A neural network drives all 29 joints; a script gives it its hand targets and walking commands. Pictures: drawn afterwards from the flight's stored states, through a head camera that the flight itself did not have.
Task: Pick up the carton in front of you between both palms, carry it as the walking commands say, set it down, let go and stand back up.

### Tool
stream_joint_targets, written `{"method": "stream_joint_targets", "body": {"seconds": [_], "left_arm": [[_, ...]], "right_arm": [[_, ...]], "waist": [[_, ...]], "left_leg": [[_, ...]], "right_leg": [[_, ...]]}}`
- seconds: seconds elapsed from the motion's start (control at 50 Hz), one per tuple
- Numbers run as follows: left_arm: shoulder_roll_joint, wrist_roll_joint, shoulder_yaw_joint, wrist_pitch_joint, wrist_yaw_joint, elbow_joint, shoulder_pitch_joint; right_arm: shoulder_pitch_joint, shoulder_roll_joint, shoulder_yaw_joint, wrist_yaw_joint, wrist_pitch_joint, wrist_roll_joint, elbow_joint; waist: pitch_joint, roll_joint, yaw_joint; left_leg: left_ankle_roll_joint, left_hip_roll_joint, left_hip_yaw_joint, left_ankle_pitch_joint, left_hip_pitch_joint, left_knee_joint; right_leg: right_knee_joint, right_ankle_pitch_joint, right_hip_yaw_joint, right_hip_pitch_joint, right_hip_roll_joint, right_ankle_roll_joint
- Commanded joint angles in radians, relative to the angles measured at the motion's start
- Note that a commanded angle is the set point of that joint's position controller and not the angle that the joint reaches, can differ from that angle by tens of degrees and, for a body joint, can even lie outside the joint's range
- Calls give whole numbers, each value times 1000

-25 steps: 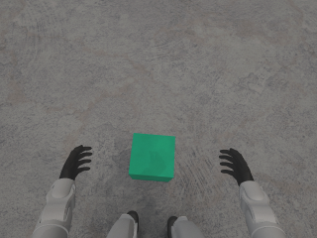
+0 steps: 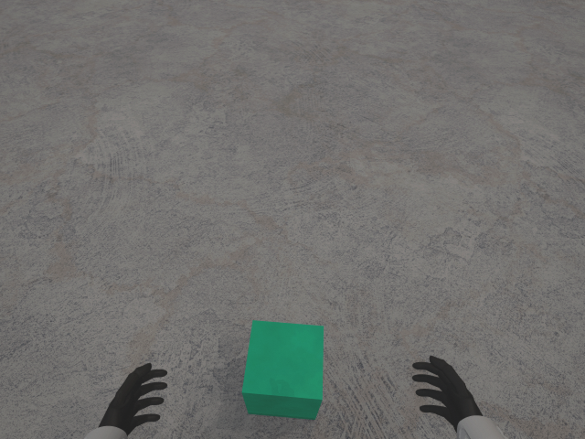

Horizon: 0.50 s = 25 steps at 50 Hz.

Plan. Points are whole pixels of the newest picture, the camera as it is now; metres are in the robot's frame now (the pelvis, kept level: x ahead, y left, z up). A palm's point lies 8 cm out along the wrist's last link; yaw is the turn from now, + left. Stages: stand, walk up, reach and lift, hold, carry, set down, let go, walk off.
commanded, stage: let go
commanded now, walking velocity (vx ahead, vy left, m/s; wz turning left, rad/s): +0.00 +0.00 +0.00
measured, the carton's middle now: (284, 371) +0.40 +0.00 -0.65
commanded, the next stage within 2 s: stand in 0.20 s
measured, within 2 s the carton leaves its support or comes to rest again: neither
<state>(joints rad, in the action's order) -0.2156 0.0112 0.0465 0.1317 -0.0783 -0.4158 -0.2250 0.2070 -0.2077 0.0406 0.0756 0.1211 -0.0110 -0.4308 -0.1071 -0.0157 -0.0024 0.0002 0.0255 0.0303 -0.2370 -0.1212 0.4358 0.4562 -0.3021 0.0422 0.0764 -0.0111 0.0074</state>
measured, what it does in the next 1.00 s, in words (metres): stands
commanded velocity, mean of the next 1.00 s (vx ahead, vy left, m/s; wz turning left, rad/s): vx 0.00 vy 0.00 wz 0.00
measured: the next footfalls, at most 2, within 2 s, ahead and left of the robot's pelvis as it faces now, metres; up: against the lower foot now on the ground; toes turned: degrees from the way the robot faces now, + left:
none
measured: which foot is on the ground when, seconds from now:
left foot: down 0.00-1.00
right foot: down 0.00-1.00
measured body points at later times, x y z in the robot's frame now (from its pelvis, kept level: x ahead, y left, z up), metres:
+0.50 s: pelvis +0.01 +0.01 +0.00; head +0.00 +0.01 +0.45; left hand +0.14 +0.29 -0.10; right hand +0.15 -0.28 -0.09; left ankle +0.00 +0.12 -0.74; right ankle -0.03 -0.12 -0.74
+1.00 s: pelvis -0.01 +0.00 +0.00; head -0.01 +0.00 +0.45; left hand +0.11 +0.29 -0.11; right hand +0.11 -0.28 -0.11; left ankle +0.00 +0.12 -0.74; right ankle -0.03 -0.12 -0.74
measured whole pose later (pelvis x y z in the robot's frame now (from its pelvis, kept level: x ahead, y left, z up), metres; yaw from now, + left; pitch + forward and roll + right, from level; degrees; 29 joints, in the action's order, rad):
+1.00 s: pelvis -0.01 +0.00 +0.00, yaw +0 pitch -3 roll +0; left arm -0.30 0.02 0.05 -0.01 0.03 -0.81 -0.22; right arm 0.20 -0.30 0.04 -0.03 -0.02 -0.02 -0.85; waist -0.03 0.00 0.00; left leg 0.00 0.01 0.04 -0.25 -0.18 0.48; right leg 0.46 -0.29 0.03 0.12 -0.02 0.00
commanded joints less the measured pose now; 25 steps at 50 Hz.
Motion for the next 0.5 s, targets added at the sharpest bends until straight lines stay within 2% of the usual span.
{"method": "stream_joint_targets", "body": {"seconds": [0.0,0.12,0.14,0.16,0.18,0.2,0.24,0.28,0.38,0.48], "left_arm": [[-96,5,31,5,3,103,44],[-91,13,31,8,7,111,42],[-99,-7,30,-25,23,58,-15],[-100,-2,24,-31,31,78,-6],[-96,-5,19,-32,34,79,1],[-194,2,59,-69,63,-68,50],[-188,3,61,-100,77,-89,30],[-171,5,58,-120,80,-119,24],[-186,7,54,-142,86,-174,29],[-199,10,50,-151,100,-210,20]], "right_arm": [[-35,-90,34,-2,5,-7,95],[-41,-91,40,5,10,-12,106],[-71,-126,42,-22,67,-29,174],[-44,-114,29,-32,80,-26,165],[-45,-109,24,-38,88,-23,165],[-65,-209,68,-68,-8,6,-31],[-55,-183,62,-78,-81,-5,-66],[-63,-176,61,-82,-114,-7,-101],[-61,-192,64,-86,-140,-12,-172],[-44,-210,63,-100,-151,-14,-222]], "waist": [[11,-11,-5],[43,17,0],[99,-24,10],[87,5,11],[81,10,8],[124,35,2],[119,36,0],[102,31,0],[125,32,0],[138,23,-1]], "left_leg": [[-16,28,-30,118,170,-32],[-19,19,-19,177,149,-37],[-9,11,-17,235,188,-12],[-11,11,-17,244,166,-4],[-10,9,-14,241,157,-4],[-11,-46,-9,170,5,30],[0,-53,12,109,-27,18],[7,-62,32,83,-44,5],[7,-75,48,215,-23,25],[7,-83,59,251,-11,32]], "right_leg": [[-127,97,-33,184,-2,-6],[-99,164,-34,102,-22,-13],[-63,160,-44,99,-45,-24],[-58,157,-41,103,-41,-21],[-55,155,-39,111,-42,-22],[-38,169,-19,139,21,-43],[-31,138,4,141,28,-32],[-39,108,15,154,31,-26],[-35,187,26,145,39,-21],[-31,219,32,132,44,-20]]}}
